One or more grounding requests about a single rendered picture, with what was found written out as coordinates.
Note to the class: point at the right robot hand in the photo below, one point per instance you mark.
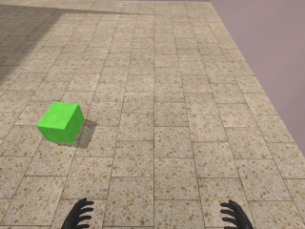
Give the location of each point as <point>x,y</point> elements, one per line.
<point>240,220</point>

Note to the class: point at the left robot hand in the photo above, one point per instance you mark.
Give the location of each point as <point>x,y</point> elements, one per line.
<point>73,218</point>

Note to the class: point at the carton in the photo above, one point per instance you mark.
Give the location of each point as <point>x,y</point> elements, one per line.
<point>61,122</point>

